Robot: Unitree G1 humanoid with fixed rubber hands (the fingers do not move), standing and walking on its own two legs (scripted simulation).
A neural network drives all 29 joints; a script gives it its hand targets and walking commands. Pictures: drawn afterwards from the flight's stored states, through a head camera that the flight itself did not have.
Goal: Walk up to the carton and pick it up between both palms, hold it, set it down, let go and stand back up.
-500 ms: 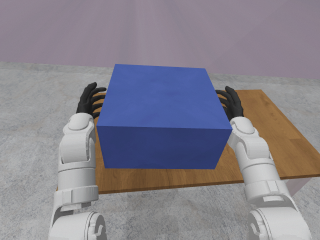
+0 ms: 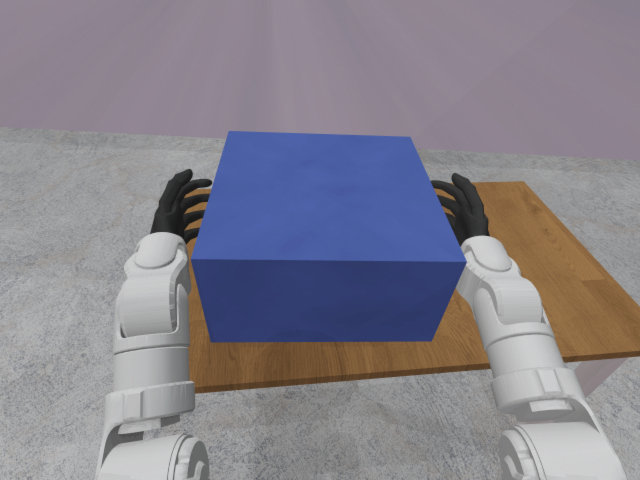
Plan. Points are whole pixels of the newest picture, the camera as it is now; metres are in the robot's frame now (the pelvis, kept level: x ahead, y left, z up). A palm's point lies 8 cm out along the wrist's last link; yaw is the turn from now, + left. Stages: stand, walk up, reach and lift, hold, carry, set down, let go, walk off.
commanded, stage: hold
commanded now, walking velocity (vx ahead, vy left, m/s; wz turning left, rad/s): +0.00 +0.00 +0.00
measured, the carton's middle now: (322, 227) +0.40 +0.00 +0.14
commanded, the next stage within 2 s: none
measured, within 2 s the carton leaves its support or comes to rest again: neither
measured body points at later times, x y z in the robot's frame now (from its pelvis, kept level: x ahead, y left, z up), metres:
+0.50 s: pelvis -0.01 -0.01 +0.00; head -0.04 +0.01 +0.45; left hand +0.37 +0.17 +0.18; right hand +0.37 -0.19 +0.17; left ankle +0.00 +0.11 -0.75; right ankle +0.02 -0.12 -0.75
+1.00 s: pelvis +0.00 +0.00 +0.00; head -0.04 +0.02 +0.45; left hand +0.37 +0.18 +0.18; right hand +0.37 -0.19 +0.17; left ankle +0.00 +0.11 -0.75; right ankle +0.02 -0.12 -0.75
